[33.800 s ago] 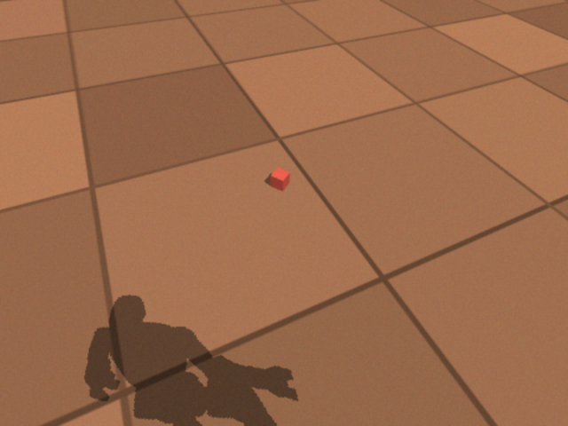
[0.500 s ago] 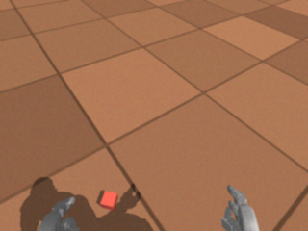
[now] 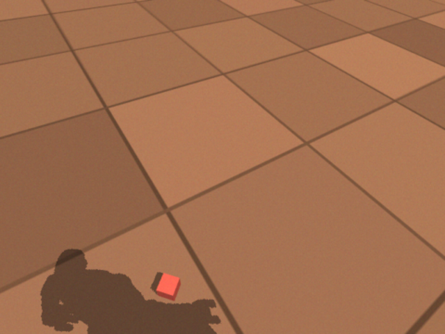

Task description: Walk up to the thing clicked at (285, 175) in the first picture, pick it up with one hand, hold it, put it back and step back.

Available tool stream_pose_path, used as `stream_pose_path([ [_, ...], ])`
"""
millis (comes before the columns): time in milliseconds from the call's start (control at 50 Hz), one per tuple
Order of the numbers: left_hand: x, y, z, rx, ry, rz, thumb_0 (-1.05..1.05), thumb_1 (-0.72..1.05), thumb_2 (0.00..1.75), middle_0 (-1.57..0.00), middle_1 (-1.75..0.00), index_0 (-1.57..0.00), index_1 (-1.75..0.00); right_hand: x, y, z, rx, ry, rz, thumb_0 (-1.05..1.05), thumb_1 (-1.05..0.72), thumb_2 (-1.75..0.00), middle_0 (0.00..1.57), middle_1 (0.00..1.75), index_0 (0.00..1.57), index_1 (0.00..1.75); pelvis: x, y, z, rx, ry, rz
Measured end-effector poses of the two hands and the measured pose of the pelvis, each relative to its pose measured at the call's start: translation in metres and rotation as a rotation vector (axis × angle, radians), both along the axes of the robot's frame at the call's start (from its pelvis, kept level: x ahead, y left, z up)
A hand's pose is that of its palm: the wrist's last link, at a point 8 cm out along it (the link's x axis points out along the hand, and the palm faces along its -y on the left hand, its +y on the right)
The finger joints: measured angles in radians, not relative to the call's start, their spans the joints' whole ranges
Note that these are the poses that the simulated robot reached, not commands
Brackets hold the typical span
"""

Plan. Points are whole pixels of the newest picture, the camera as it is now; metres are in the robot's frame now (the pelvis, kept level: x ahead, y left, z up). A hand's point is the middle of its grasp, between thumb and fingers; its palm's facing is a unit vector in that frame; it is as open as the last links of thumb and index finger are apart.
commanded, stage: stand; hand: left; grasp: from above
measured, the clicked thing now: (168, 286) +0.43 +0.20 -0.73
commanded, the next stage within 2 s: none
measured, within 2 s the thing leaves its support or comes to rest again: neither
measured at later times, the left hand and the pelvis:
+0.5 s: hand out of the picture +0.02 +0.23 -0.15, palm faces +0.01 -0.94 -0.34, open 7.4 cm; pelvis -0.01 -0.01 +0.01, yaw +0 degrees
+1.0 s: hand out of the picture +0.07 +0.21 -0.14, palm faces -0.01 -0.94 -0.33, open 7.3 cm; pelvis +0.00 -0.03 +0.02, yaw -1 degrees
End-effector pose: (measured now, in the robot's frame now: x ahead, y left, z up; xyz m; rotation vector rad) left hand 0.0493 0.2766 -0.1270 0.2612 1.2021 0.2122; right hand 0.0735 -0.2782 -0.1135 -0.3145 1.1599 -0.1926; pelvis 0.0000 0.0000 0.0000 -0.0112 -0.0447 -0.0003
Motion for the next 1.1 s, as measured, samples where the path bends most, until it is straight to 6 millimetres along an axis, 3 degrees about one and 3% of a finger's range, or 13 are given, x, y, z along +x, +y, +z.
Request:
stream_pose_path([
  [220, -0.026, 0.001, 0.008, 0.007, 0.061, 0.015, 0.00, 0.91, 0.89, -0.20, -0.30, -0.20, -0.30, -0.018, 0.006, -0.001, 0.043, 0.035, -0.030, 0.01, -0.91, -0.90, 0.20, 0.30, 0.20, 0.30, -0.009, -0.001, 0.011, 0.011, -0.037, 0.000],
  [520, -0.036, -0.005, 0.016, 0.031, 0.098, 0.014, 0.00, 0.91, 0.89, -0.20, -0.30, -0.20, -0.30, -0.036, -0.018, -0.002, 0.040, 0.090, -0.046, 0.01, -0.91, -0.90, 0.20, 0.30, 0.20, 0.30, -0.013, -0.015, 0.014, 0.011, -0.026, 0.003],
  [660, -0.026, -0.012, 0.017, 0.029, 0.094, 0.009, 0.00, 0.91, 0.89, -0.20, -0.30, -0.20, -0.30, -0.034, -0.028, -0.002, 0.033, 0.101, -0.047, 0.01, -0.91, -0.90, 0.20, 0.30, 0.20, 0.30, -0.009, -0.022, 0.015, 0.011, -0.024, -0.001],
  [940, 0.013, -0.022, 0.022, 0.022, 0.027, -0.019, 0.00, 0.91, 0.89, -0.20, -0.30, -0.21, -0.30, -0.017, -0.037, 0.002, 0.028, 0.068, -0.041, 0.01, -0.91, -0.90, 0.20, 0.30, 0.20, 0.30, -0.003, -0.029, 0.016, 0.011, -0.021, -0.009],
  [1100, 0.021, -0.021, 0.023, 0.027, 0.028, -0.027, 0.00, 0.91, 0.89, -0.20, -0.30, -0.21, -0.30, -0.015, -0.040, 0.003, 0.026, 0.078, -0.045, 0.01, -0.91, -0.90, 0.20, 0.30, 0.20, 0.30, 0.001, -0.031, 0.017, 0.010, -0.013, -0.012],
])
